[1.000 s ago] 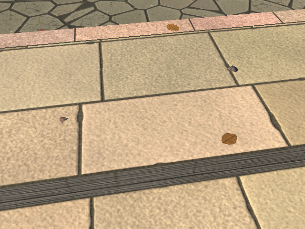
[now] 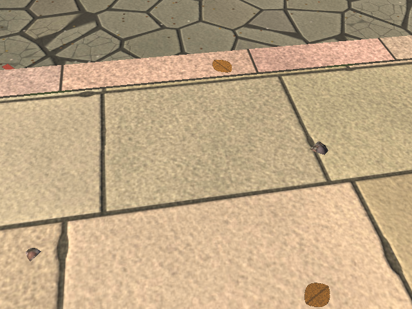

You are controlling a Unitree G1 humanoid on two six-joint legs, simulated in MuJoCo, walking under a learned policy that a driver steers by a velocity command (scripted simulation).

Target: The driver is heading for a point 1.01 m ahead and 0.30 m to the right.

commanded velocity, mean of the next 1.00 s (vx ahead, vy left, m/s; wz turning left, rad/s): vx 0.50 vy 0.00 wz -0.32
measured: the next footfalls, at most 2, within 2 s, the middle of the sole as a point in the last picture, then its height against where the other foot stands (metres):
right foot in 0.28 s outside the picture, level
left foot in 0.70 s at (186, 288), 0.18 m higher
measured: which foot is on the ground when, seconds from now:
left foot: down 0.00-0.26, up 0.28-0.68, down 0.70-1.00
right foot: up 0.00-0.26, down 0.28-0.72, up 0.74-1.00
